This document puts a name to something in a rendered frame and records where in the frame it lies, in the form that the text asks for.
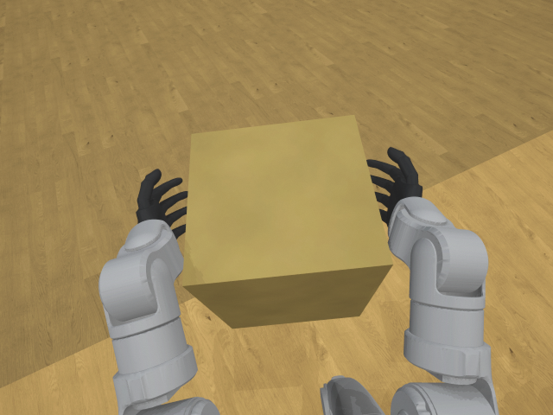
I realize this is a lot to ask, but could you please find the right robot thigh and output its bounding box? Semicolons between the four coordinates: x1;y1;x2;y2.
320;377;385;415

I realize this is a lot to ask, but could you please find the robot right hand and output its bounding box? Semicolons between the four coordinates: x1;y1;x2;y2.
366;147;423;226

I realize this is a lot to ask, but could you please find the robot right upper arm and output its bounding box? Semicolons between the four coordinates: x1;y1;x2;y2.
391;382;495;415

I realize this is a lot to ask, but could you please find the robot left hand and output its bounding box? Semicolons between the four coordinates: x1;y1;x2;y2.
136;169;188;239

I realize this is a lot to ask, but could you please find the carton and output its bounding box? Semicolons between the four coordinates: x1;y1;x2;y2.
182;115;393;329

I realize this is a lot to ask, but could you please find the robot right forearm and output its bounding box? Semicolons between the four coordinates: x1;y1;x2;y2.
388;197;499;415

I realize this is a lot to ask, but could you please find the robot left forearm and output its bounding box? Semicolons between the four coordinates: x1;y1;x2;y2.
99;220;198;415

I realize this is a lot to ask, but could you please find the robot left upper arm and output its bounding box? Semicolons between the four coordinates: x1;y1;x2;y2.
136;397;220;415

